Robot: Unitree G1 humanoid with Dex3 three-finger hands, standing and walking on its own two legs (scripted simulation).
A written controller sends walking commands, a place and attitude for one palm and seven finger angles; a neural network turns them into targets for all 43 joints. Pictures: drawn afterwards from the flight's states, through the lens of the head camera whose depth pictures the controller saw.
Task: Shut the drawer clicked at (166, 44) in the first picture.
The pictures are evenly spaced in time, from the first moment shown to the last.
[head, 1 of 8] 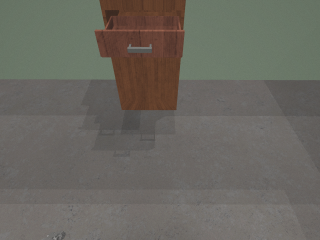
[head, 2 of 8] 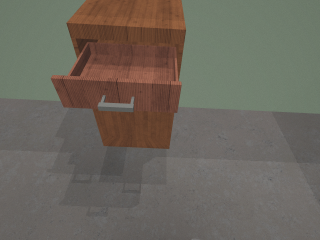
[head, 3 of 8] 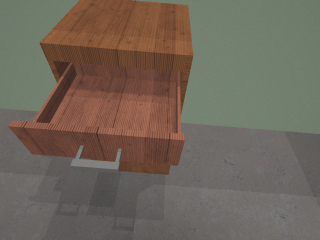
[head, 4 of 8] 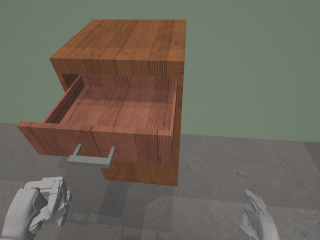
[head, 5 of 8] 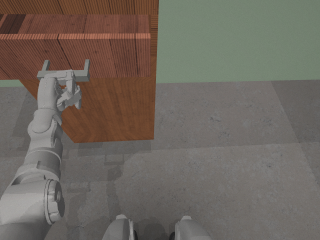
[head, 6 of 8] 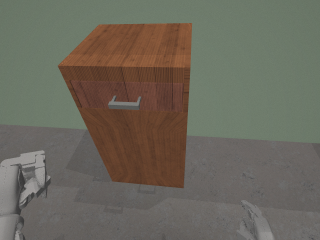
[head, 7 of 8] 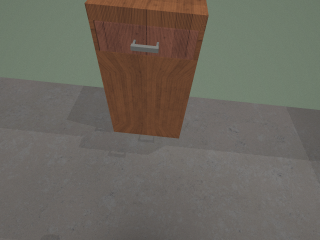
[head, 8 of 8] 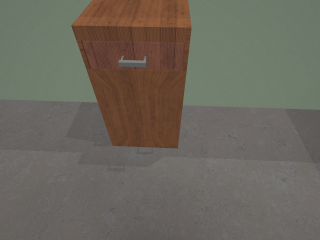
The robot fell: no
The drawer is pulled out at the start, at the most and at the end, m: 0.29 0.29 0.00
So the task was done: yes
